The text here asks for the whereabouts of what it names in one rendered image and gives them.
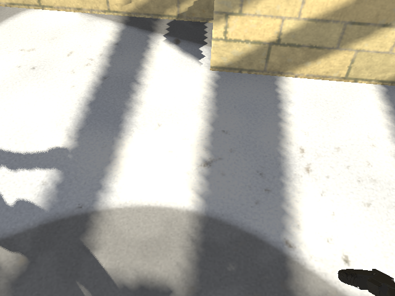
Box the right robot hand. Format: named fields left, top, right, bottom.
left=338, top=269, right=395, bottom=296

